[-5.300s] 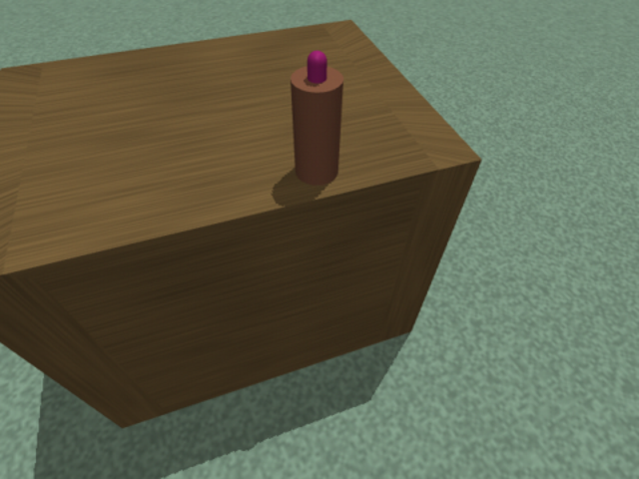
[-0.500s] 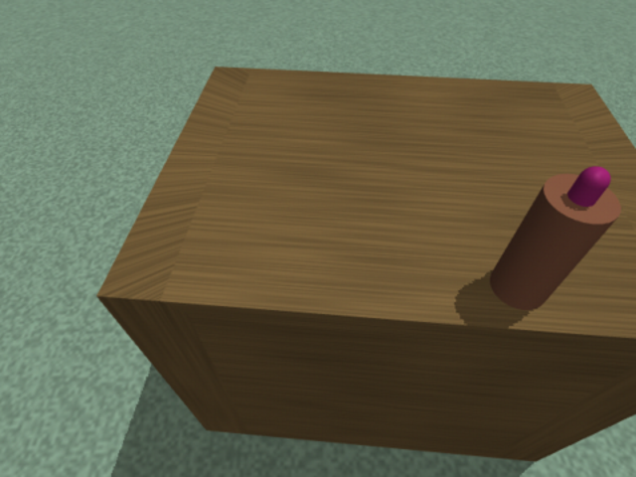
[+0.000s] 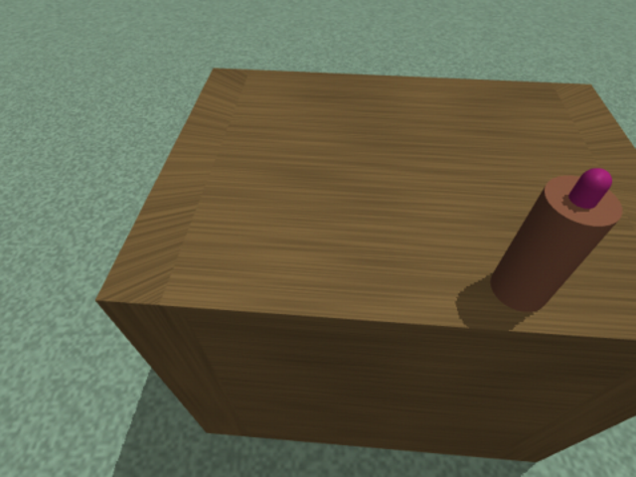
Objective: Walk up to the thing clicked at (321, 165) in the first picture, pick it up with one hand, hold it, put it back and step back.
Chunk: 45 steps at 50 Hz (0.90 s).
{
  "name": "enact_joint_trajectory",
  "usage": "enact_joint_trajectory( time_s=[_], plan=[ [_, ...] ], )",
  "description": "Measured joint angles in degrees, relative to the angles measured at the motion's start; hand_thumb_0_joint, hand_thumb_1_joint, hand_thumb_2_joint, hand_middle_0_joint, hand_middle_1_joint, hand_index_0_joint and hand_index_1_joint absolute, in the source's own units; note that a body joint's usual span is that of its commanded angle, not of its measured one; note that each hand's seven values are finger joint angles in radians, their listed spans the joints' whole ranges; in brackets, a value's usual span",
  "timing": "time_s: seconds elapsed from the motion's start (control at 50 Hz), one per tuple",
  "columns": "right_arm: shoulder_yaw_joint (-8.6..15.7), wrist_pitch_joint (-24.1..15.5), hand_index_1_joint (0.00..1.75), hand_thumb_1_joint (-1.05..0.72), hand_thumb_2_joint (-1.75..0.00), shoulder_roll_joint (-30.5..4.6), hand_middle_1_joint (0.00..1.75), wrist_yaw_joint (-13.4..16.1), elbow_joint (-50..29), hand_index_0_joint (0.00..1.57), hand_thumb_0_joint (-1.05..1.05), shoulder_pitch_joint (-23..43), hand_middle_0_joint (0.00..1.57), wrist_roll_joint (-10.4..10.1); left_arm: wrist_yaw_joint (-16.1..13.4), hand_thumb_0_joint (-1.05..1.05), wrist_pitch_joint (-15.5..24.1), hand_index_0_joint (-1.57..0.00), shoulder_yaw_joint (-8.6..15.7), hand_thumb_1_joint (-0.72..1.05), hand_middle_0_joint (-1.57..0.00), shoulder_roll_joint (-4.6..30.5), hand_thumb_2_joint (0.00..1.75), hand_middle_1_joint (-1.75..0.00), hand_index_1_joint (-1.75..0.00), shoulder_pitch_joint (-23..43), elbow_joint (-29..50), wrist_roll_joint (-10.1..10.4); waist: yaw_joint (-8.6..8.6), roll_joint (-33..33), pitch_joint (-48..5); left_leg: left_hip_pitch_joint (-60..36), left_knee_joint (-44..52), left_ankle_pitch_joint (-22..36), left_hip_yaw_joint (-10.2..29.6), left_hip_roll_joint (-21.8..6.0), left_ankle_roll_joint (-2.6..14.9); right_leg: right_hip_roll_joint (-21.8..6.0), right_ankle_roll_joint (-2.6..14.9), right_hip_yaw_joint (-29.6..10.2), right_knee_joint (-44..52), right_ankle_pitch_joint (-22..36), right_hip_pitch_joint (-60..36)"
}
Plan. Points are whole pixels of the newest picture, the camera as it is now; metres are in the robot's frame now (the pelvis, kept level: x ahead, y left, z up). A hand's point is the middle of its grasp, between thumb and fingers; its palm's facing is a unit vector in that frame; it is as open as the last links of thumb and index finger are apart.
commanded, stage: stand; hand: right
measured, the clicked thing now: (553, 239) +0.39 -0.27 +0.08
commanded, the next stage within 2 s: rise first in 0.40 s
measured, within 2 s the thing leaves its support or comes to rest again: neither
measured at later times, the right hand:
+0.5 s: hand out of the picture +0.07 -0.25 -0.16, palm faces -0.05 +0.94 -0.34, open 7.4 cm
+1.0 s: hand (561, 468) +0.16 -0.27 -0.07, palm faces +0.33 +0.86 -0.39, open 16.3 cm
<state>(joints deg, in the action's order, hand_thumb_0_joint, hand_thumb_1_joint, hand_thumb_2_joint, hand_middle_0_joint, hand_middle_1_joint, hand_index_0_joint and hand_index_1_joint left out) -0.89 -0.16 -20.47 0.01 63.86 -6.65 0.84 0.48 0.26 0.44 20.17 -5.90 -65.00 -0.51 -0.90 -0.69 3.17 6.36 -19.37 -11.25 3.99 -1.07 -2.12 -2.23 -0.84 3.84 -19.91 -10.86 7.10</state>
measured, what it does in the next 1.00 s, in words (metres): stands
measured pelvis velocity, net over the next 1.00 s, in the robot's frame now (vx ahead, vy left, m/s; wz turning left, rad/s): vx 0.01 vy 0.01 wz -0.08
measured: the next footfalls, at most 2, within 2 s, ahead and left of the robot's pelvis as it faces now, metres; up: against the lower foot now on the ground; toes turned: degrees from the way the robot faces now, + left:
none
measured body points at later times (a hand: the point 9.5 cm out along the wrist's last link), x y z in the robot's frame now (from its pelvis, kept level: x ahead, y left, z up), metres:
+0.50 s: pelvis +0.00 +0.00 +0.00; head +0.02 +0.00 +0.45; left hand +0.07 +0.30 -0.13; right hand +0.07 -0.30 -0.14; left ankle -0.01 +0.15 -0.75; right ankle +0.00 -0.13 -0.75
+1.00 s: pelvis +0.01 +0.01 -0.01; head +0.03 +0.02 +0.44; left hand +0.19 +0.26 -0.10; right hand +0.14 -0.32 -0.04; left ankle -0.01 +0.14 -0.75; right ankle +0.00 -0.13 -0.75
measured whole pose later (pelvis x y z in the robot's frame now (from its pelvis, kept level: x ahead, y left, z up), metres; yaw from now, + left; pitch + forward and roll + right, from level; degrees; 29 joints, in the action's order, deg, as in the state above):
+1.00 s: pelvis +0.01 +0.01 -0.01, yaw -4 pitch +1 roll +0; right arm 10.2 -2.7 -17.8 4.9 25.9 -15.6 -2.4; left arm -5.0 4.6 5.4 13.8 -11.6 -38.4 1.8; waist 1.1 1.3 0.5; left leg 10.4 -24.5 -15.1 -0.4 -1.7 -1.3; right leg -1.5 -1.4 -0.6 -24.9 -13.0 13.0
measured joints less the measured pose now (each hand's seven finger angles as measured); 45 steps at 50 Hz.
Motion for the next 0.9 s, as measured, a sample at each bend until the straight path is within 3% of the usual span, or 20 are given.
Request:
enact_joint_trajectory(
  time_s=[0.52,0.58,0.64,0.72,0.78,0.9],
  plan=[
    [0.3,0.1,0.29,-0.90,-0.89,0.0,0.30,0.0,0.3,0.20,0.00,-0.5,0.20,0.0,0.0,0.00,0.1,-0.20,0.0,0.91,-0.20,-0.1,0.90,-0.29,-0.30,-0.5,0.1,0.0,0.09,0.1,0.1,-0.2,0.3,-0.1,-0.2,-0.1,-0.02,0.1,0.06,-0.2,0.3,0.0,-0.1],
    [0.9,-1.1,0.25,-0.86,-0.85,0.9,0.26,1.3,-5.6,0.17,0.00,0.1,0.17,-3.3,-1.4,0.01,2.1,-0.17,0.4,0.87,-0.16,-0.7,0.86,-0.25,-0.26,-1.5,6.5,3.6,0.15,0.3,1.3,2.4,-2.8,-1.3,-1.1,-0.2,0.02,0.2,0.16,-1.1,-3.3,-1.1,3.1],
    [3.5,-3.5,0.19,-0.76,-0.75,2.4,0.19,2.8,-8.6,0.13,0.01,3.7,0.13,-4.4,-2.6,0.01,4.5,-0.12,2.2,0.76,-0.12,-1.9,0.75,-0.18,-0.19,0.5,10.2,4.8,0.57,0.3,1.9,6.1,-6.0,-2.2,-1.8,-0.3,0.07,0.3,0.15,-2.0,-6.2,-1.6,7.0],
    [7.4,-4.4,0.12,-0.54,-0.54,3.8,0.13,3.6,-13.6,0.10,0.00,5.5,0.10,-3.3,-3.5,0.01,5.5,-0.08,4.9,0.55,-0.08,-3.5,0.55,-0.11,-0.12,3.5,12.5,3.6,0.98,0.4,0.6,9.3,-7.7,-2.7,-2.4,-0.3,0.23,0.4,0.02,-2.7,-7.9,-1.8,10.5],
    [9.2,-4.2,0.09,-0.35,-0.40,3.9,0.09,3.7,-19.1,0.08,0.00,2.5,0.08,-3.0,-3.8,0.00,5.6,-0.07,5.9,0.37,-0.06,-4.6,0.40,-0.08,-0.09,2.1,15.5,2.7,1.12,0.5,-1.2,8.7,-6.6,-2.5,-3.0,-0.4,0.35,0.4,-0.11,-3.2,-6.9,-1.5,10.2],
    [10.4,-2.4,0.06,0.02,-0.20,2.8,0.07,4.3,-29.5,0.06,0.00,-5.3,0.06,-3.3,-4.5,0.00,4.4,-0.06,5.6,0.02,-0.05,-5.9,0.19,-0.05,-0.06,-2.6,20.2,2.5,1.64,1.3,-3.2,6.1,-5.3,-3.2,-3.9,-0.4,0.65,0.5,-0.41,-4.0,-5.8,-2.0,8.0]
  ],
)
